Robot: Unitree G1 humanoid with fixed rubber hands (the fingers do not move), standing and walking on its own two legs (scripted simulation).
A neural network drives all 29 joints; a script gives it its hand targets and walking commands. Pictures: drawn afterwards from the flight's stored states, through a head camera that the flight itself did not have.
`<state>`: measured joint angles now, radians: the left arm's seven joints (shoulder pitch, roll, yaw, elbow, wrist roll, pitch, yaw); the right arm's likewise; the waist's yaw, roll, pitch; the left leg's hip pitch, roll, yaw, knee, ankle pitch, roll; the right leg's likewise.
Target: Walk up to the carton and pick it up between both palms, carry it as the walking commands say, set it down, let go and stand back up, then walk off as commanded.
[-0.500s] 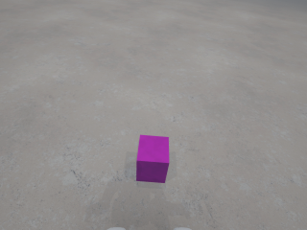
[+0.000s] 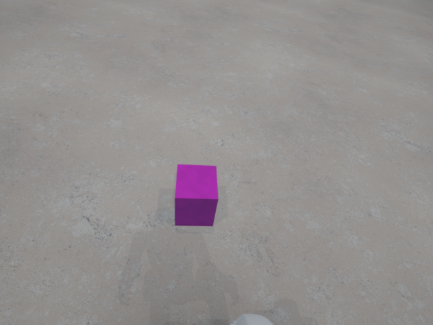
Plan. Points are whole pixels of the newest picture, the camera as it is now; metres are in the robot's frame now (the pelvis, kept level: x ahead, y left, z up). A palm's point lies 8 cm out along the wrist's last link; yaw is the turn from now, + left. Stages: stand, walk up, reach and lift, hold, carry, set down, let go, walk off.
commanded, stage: walk off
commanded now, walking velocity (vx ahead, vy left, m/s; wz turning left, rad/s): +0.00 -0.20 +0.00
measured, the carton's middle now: (195, 195) +0.83 +0.02 -0.64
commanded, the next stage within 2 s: none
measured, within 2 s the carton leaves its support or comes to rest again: neither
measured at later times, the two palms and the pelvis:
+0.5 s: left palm out of the picture -0.05 +0.16 -0.17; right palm out of the picture -0.03 -0.29 -0.12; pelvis -0.05 -0.05 +0.00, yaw -1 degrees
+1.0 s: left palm out of the picture +0.00 +0.08 -0.15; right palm out of the picture -0.05 -0.39 -0.14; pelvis -0.06 -0.14 -0.01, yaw +1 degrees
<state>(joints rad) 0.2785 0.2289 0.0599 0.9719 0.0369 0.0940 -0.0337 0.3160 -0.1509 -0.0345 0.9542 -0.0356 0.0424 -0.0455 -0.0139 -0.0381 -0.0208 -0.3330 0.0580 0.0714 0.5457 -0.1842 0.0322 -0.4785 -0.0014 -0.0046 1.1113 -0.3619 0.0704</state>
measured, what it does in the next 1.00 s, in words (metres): steps to the right: right foot, then left foot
